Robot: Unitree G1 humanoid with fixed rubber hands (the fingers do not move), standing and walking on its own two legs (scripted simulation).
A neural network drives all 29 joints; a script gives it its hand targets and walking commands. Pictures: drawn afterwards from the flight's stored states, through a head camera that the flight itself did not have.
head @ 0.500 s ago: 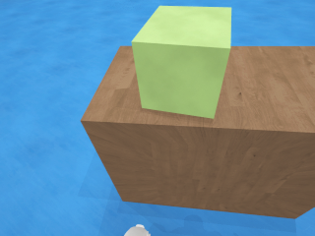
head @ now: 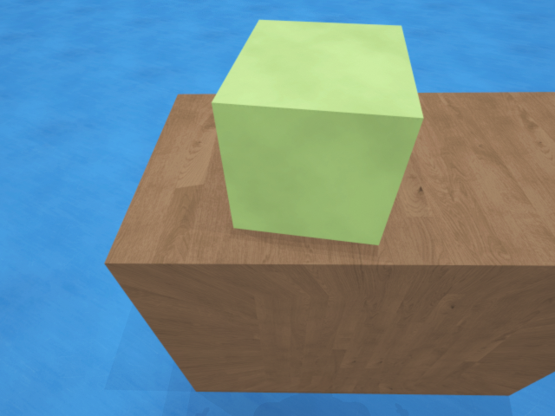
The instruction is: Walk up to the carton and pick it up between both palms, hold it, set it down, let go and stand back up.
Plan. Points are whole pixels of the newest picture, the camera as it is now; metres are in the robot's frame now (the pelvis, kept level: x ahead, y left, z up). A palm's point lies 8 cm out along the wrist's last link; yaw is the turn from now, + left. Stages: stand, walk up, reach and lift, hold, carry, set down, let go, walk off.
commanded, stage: walk up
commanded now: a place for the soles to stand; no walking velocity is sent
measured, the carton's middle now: (316, 128) +0.57 -0.08 +0.14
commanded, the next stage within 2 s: none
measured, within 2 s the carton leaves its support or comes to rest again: neither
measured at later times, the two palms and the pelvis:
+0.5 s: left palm out of the picture +0.08 +0.31 -0.07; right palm out of the picture +0.08 -0.32 -0.11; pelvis +0.02 -0.01 +0.00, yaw +0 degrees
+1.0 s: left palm out of the picture +0.11 +0.30 -0.07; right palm out of the picture +0.08 -0.35 -0.11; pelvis +0.01 -0.03 -0.01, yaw -1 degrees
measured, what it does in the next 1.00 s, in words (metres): steps on the spot: right foot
